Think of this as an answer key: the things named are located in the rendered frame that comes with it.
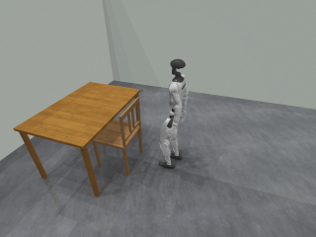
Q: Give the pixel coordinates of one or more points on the right robot foot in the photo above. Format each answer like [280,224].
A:
[172,155]

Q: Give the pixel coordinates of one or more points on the robot right hand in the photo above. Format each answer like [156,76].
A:
[183,114]

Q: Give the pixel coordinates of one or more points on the table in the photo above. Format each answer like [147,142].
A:
[77,119]

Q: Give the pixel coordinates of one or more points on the robot foot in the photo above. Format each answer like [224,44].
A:
[164,164]
[172,155]

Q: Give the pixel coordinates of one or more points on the left robot foot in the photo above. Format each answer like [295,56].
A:
[164,164]

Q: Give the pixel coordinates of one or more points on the left robot upper arm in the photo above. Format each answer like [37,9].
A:
[174,90]

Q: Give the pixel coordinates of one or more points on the right robot upper arm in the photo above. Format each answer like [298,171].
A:
[186,87]

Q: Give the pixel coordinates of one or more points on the robot right forearm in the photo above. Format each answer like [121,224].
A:
[185,103]

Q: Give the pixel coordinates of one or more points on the robot left forearm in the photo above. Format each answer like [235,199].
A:
[177,113]

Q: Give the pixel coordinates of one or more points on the robot left hand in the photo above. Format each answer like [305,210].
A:
[173,131]

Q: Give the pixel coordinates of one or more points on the chair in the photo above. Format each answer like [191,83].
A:
[119,133]

